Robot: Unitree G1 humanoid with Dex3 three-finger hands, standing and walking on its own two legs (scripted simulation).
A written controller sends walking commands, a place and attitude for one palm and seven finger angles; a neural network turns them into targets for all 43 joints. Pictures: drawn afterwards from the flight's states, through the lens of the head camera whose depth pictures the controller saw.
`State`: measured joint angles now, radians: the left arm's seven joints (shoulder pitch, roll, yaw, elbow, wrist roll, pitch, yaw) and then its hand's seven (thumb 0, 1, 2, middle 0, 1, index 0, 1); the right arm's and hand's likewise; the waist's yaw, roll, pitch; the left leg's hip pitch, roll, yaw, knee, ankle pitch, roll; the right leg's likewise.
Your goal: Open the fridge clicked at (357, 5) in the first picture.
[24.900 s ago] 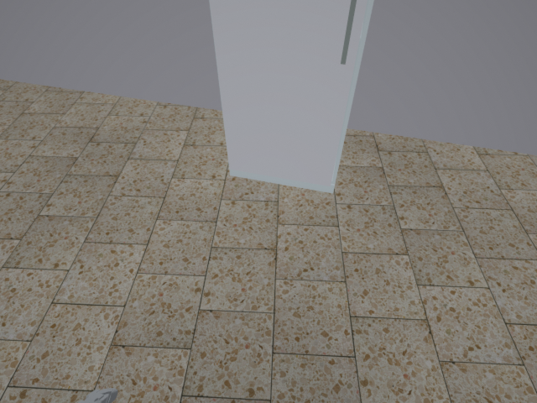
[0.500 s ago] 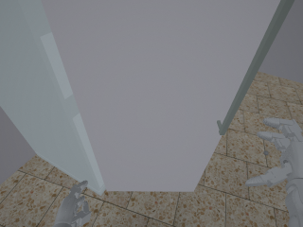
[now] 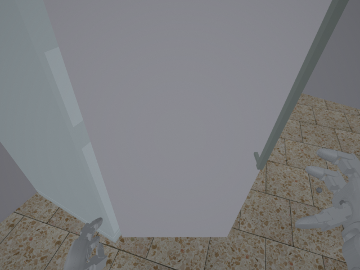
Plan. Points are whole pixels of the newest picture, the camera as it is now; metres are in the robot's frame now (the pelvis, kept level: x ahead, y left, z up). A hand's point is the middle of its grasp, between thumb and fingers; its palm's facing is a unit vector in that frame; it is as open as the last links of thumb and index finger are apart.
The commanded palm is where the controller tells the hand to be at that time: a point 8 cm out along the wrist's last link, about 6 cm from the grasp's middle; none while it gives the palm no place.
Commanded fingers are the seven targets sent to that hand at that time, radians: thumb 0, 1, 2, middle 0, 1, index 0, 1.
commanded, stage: draw the hand back to the body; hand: right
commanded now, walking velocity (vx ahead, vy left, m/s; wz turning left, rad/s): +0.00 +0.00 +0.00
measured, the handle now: (288, 94) +0.44 -0.24 +0.22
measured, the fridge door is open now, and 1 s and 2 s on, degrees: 61 61 61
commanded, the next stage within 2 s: step back with the hand held close in 1.36 s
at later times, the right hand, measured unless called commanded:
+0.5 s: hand (346, 209) +0.20 -0.27 +0.15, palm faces +0.43 +0.85 -0.31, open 13.5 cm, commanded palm +0.15 -0.30 +0.16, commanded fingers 0.00 -0.07 -0.50 0.23 0.79 0.23 0.79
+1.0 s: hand (358, 206) +0.19 -0.28 +0.17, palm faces +0.46 +0.80 -0.38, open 8.6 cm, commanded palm +0.14 -0.31 +0.19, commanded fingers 0.00 -0.90 -0.90 0.20 0.30 0.20 0.30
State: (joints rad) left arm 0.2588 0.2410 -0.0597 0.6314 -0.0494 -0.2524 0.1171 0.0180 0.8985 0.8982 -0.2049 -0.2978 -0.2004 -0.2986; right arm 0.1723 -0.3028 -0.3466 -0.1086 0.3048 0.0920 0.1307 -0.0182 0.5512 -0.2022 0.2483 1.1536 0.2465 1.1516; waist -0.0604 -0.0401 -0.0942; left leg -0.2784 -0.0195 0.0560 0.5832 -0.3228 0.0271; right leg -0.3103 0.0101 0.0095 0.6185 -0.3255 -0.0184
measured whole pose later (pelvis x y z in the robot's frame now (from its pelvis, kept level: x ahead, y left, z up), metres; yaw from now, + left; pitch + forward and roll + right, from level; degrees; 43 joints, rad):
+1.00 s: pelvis +0.01 -0.01 +0.02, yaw +0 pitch -4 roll +1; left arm 0.20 0.23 -0.03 0.66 0.01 -0.14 0.08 0.02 0.90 0.90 -0.20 -0.30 -0.20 -0.30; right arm 0.45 -0.36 -0.34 -0.37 0.08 -0.07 -0.10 0.00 -0.62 -0.77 0.22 0.47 0.22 0.46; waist -0.08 -0.05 0.00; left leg -0.07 -0.01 0.04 0.38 -0.24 0.02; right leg -0.10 0.02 0.00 0.42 -0.25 -0.03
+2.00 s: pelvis -0.05 -0.03 +0.01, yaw +1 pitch +0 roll +1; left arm 0.20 0.23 0.00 0.55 -0.01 -0.02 0.09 0.02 0.90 0.90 -0.20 -0.30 -0.20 -0.30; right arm 0.52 -0.42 -0.43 -0.47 0.05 -0.18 -0.13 0.01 -0.89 -0.90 0.21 0.31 0.21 0.30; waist -0.03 0.00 0.01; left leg -0.28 0.01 0.03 0.46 -0.17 -0.02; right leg -0.32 0.04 -0.02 0.51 -0.19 -0.07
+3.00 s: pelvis -0.20 -0.03 +0.01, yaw -2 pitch +2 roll +1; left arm 0.18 0.17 0.01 0.61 0.02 -0.12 0.07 0.02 0.90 0.90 -0.20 -0.30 -0.20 -0.30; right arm 0.50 -0.44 -0.45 -0.51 0.06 -0.21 -0.14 0.01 -0.89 -0.90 0.21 0.30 0.21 0.30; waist -0.01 0.08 0.04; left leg -0.46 -0.06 -0.05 0.78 -0.39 -0.02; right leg -0.35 0.00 -0.01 0.56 -0.24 -0.03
